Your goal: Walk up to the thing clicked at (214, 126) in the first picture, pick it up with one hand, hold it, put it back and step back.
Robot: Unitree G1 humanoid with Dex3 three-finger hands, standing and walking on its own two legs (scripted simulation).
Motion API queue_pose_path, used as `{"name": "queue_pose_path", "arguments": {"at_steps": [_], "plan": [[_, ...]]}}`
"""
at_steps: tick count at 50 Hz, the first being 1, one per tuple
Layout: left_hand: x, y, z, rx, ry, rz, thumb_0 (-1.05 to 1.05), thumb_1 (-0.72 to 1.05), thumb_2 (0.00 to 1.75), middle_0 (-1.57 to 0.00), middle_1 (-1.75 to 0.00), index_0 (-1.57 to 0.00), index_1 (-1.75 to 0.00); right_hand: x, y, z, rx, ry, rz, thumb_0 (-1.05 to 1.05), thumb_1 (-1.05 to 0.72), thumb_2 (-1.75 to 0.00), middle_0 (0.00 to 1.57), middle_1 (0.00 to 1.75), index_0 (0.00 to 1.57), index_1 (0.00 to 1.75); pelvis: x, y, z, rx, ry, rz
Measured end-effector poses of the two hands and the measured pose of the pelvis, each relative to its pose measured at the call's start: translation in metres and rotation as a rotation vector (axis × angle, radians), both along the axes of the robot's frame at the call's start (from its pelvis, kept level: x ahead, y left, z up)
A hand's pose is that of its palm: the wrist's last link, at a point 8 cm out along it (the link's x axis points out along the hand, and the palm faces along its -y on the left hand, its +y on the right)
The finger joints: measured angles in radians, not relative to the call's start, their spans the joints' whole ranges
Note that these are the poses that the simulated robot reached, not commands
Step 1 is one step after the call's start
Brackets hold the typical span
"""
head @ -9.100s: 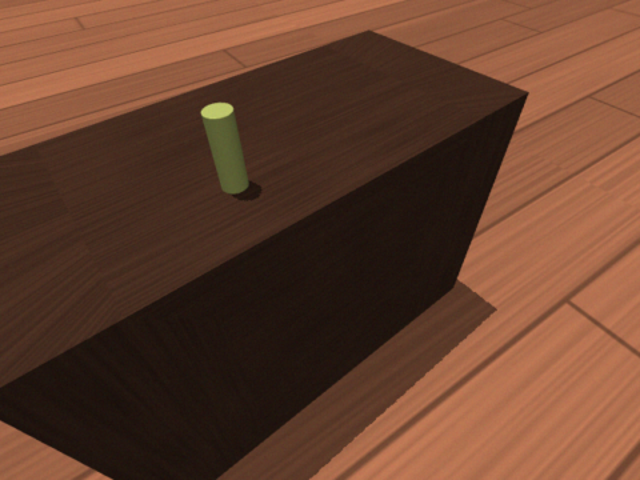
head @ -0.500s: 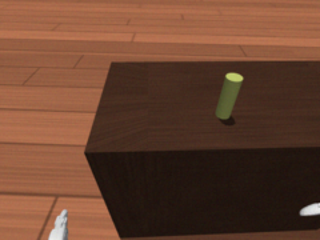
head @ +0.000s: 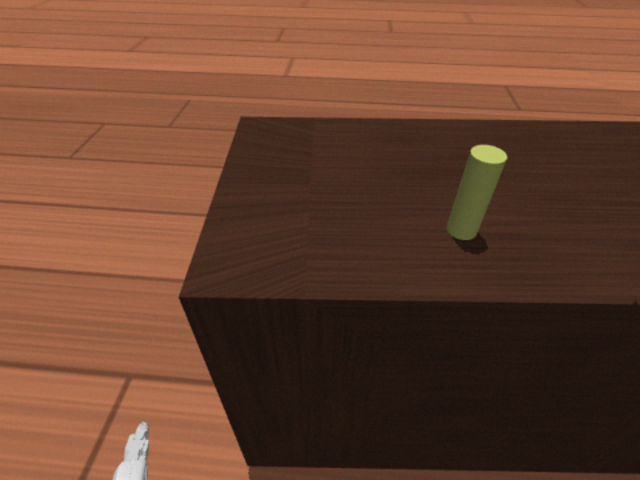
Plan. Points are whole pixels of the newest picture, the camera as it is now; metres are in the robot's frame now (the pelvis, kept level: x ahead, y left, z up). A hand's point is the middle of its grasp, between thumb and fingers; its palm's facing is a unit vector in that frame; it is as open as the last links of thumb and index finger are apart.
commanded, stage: go down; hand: right
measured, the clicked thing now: (474, 195) +0.52 -0.22 +0.10
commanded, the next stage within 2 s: none
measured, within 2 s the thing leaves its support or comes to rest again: neither
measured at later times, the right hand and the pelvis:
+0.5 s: hand out of the picture +0.35 -0.36 +0.21, palm faces +0.19 +0.98 -0.03, open 17.6 cm; pelvis +0.01 +0.00 +0.00, yaw +0 degrees
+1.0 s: hand out of the picture +0.38 -0.38 +0.20, palm faces +0.17 +0.99 +0.01, open 17.7 cm; pelvis +0.01 -0.01 -0.01, yaw +0 degrees
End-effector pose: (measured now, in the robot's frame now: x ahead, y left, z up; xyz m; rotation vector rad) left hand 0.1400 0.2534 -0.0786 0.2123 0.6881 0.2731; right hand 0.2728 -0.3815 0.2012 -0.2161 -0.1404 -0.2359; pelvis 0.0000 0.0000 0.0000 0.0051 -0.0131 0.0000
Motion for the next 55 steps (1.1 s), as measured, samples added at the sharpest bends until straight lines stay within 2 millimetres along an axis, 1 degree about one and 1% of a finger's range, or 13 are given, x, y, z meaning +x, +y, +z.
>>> {"name": "queue_pose_path", "arguments": {"at_steps": [6,12,19,28,36,44,50,55], "plan": [[0.002,0.004,0.006,0.042,-0.014,-0.012,-0.01,-0.55,0.06,-0.05,-0.04,-0.04,-0.05,0.013,-0.008,-0.003,0.042,0.019,0.015,-0.01,0.58,-0.03,0.04,0.05,0.05,0.05,0.002,-0.001,-0.001,0.003,0.013,0.006],[0.008,0.000,0.008,0.051,-0.028,-0.032,-0.01,-0.56,0.06,-0.05,-0.05,-0.04,-0.06,0.018,-0.014,-0.004,0.081,0.036,0.026,-0.01,0.58,-0.03,0.04,0.05,0.06,0.04,0.003,0.000,-0.001,0.007,0.023,0.002],[0.014,-0.007,0.010,0.056,-0.049,-0.059,-0.01,-0.56,0.07,-0.05,-0.05,-0.04,-0.06,0.031,-0.024,0.001,0.142,0.052,0.032,-0.01,0.58,-0.04,0.04,0.05,0.05,0.04,0.005,0.001,-0.002,0.009,0.042,-0.007],[0.007,-0.004,0.003,0.073,-0.017,-0.052,-0.01,-0.56,0.07,-0.06,-0.05,-0.05,-0.06,0.056,-0.034,0.004,0.214,0.106,0.058,-0.01,0.59,-0.04,0.04,0.05,0.05,0.04,0.006,0.000,-0.005,0.012,0.081,-0.006],[0.005,0.002,0.007,0.102,-0.013,-0.025,-0.01,-0.56,0.07,-0.06,-0.05,-0.05,-0.06,0.073,-0.039,0.002,0.239,0.133,0.072,-0.01,0.60,-0.04,0.04,0.05,0.05,0.05,0.010,-0.003,-0.006,0.016,0.106,0.005],[0.007,0.000,0.007,0.101,-0.002,-0.017,-0.01,-0.56,0.07,-0.06,-0.05,-0.05,-0.06,0.079,-0.045,-0.001,0.237,0.136,0.065,-0.01,0.60,-0.04,0.04,0.05,0.05,0.05,0.013,-0.005,-0.007,0.021,0.120,0.009],[0.010,-0.003,0.004,0.098,0.005,-0.021,-0.01,-0.56,0.07,-0.06,-0.05,-0.05,-0.06,0.082,-0.047,0.001,0.237,0.127,0.066,-0.01,0.59,-0.04,0.04,0.05,0.05,0.05,0.015,-0.006,-0.008,0.024,0.127,0.007],[0.013,-0.004,0.005,0.099,-0.007,-0.021,-0.01,-0.55,0.07,-0.06,-0.05,-0.05,-0.06,0.085,-0.050,0.004,0.238,0.128,0.063,-0.01,0.59,-0.04,0.04,0.05,0.05,0.05,0.015,-0.006,-0.009,0.025,0.132,0.006]]}}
